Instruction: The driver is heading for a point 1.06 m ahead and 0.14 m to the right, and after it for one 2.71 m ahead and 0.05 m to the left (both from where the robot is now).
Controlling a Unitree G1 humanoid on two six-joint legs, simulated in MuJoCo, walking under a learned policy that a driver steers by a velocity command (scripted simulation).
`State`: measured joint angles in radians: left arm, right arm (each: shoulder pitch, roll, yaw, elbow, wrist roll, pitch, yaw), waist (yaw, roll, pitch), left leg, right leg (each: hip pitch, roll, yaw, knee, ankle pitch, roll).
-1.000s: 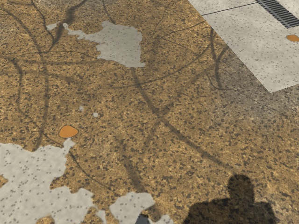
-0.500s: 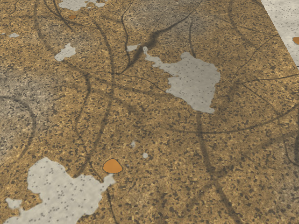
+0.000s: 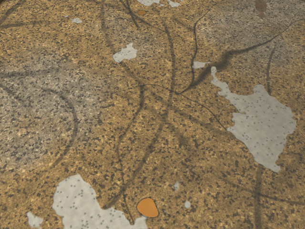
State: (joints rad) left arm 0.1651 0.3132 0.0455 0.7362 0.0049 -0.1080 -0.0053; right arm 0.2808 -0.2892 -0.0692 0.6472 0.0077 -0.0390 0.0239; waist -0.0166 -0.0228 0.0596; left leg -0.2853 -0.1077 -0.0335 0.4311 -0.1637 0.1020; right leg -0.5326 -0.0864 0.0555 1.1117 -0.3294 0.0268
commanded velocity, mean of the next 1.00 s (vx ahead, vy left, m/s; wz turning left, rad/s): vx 0.50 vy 0.00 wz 0.15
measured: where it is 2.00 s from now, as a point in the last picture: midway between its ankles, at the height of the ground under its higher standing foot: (154, 113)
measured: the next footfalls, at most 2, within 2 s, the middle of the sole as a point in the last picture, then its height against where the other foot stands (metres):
right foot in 0.30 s outside the picture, level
left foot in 0.82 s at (124, 190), level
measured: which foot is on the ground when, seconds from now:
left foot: down 0.00-0.32, up 0.34-0.80, down 0.82-1.00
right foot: up 0.00-0.28, down 0.30-0.82, up 0.84-1.00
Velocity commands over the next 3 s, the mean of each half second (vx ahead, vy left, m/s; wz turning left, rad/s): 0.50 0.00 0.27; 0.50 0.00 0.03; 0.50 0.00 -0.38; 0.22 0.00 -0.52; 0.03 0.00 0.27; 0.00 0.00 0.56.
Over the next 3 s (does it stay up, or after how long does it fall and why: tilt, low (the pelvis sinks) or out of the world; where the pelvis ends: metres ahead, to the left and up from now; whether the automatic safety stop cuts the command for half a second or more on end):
stays up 1.09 -0.01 0.00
